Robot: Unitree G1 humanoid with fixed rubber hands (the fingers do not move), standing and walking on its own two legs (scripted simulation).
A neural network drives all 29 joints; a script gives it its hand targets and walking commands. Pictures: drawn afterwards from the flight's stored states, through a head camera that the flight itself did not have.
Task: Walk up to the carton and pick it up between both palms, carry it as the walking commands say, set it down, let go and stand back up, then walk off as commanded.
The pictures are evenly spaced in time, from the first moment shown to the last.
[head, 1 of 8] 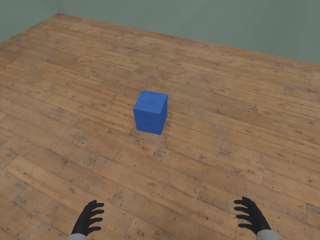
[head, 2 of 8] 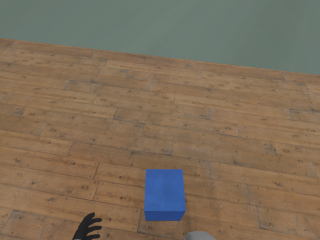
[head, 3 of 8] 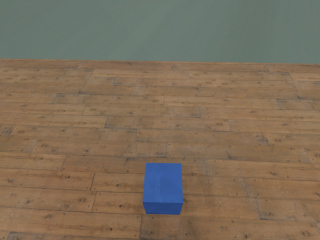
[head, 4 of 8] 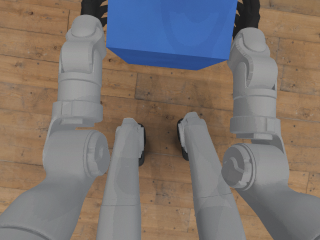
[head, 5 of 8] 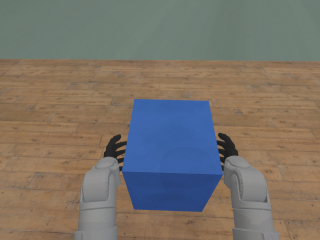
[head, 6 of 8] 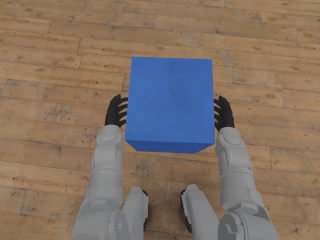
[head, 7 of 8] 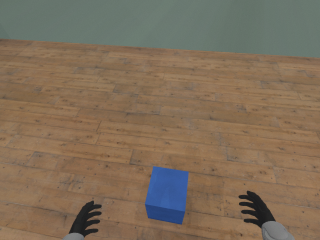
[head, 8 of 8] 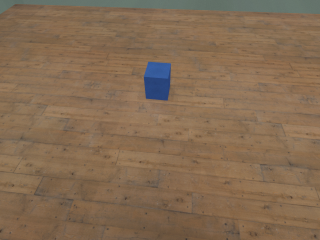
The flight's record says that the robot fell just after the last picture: no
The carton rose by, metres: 0.69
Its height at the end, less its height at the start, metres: +0.00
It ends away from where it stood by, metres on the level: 0.45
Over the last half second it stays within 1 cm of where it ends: yes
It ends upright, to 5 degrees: yes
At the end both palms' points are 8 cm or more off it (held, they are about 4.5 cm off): yes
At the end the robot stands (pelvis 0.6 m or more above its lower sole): yes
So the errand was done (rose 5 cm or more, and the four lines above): yes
